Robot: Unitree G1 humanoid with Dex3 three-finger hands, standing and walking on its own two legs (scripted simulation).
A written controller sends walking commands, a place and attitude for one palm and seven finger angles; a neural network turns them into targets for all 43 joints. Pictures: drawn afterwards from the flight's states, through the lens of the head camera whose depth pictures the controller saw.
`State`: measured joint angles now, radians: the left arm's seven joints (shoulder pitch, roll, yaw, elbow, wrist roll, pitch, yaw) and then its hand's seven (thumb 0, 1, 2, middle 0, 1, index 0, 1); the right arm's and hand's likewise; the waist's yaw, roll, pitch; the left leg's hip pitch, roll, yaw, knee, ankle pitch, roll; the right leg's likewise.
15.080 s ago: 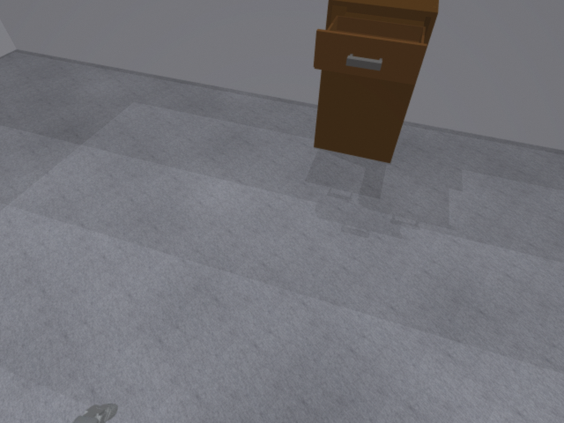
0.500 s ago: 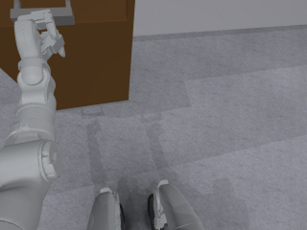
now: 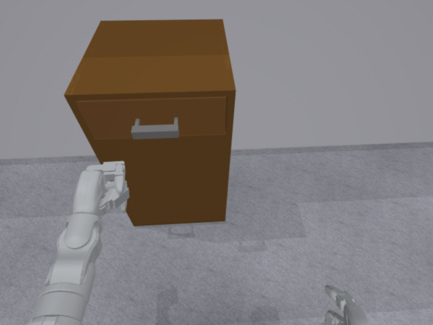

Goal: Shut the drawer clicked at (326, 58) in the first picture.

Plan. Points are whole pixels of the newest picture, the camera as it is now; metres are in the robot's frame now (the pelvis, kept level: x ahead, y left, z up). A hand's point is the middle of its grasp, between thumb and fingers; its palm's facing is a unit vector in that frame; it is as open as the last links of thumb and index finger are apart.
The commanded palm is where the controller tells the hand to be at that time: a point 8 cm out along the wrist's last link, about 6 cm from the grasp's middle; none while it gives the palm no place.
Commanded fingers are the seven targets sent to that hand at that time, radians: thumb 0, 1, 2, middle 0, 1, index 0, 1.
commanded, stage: draw the hand back to the body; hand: left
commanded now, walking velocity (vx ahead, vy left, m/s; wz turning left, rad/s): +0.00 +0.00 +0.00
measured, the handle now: (156, 126) +0.63 +0.19 -0.05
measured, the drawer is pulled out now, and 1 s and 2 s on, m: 0.00 0.00 0.00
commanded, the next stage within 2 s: step back with the hand held close in 0.78 s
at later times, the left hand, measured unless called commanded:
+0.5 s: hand (28, 239) +0.20 +0.23 +0.18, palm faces +0.35 -0.87 -0.35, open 3.3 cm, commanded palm +0.15 +0.27 +0.19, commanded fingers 0.00 0.90 0.90 -1.40 -1.60 -1.40 -1.60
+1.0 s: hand out of the picture +0.18 +0.24 +0.21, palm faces +0.43 -0.80 -0.43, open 3.3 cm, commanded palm +0.12 +0.27 +0.21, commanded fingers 0.00 0.90 0.90 -1.40 -1.60 -1.40 -1.60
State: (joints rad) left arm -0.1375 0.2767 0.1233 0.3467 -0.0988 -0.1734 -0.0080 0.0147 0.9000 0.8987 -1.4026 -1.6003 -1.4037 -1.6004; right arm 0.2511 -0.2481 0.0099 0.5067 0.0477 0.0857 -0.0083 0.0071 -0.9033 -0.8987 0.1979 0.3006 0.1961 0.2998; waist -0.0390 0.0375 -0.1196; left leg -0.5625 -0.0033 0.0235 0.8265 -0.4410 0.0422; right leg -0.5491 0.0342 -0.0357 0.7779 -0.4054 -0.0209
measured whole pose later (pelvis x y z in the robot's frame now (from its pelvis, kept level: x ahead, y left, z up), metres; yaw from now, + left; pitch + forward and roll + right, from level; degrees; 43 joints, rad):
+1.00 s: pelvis +0.00 -0.01 +0.04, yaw +1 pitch -3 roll -1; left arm 0.52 0.35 0.33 -0.47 -0.05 -0.15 0.11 0.02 0.89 0.90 -1.41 -1.60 -1.41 -1.60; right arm 0.21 -0.23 0.03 0.60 -0.01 -0.09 -0.06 0.01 -0.90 -0.90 0.20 0.30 0.20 0.30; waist 0.04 0.08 0.00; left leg -0.13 0.00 0.01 0.46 -0.28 0.03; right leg -0.09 0.04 -0.04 0.38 -0.23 -0.03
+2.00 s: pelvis -0.13 +0.01 +0.01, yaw +4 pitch -1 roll -2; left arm 0.60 0.41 0.43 -0.61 0.01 -0.31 0.13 0.01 0.89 0.90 -1.41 -1.60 -1.41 -1.60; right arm 0.20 -0.22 -0.03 0.58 -0.01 -0.09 -0.06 0.01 -0.90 -0.90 0.20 0.30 0.20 0.30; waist -0.02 0.01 0.05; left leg -0.49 -0.03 0.00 0.67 -0.24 0.07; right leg -0.40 0.08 0.07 0.60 -0.19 0.01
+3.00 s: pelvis -0.39 +0.04 +0.03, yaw -6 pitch +1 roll +0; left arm 0.57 0.40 0.43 -0.65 -0.01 -0.23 0.16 0.01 0.88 0.90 -1.42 -1.60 -1.42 -1.60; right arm 0.31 -0.23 -0.03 0.68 -0.02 -0.09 -0.08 0.01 -0.90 -0.90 0.20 0.30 0.20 0.30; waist 0.02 -0.10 -0.12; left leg -0.35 0.06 0.06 0.75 -0.40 0.03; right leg -0.42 -0.04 -0.14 0.62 -0.41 -0.06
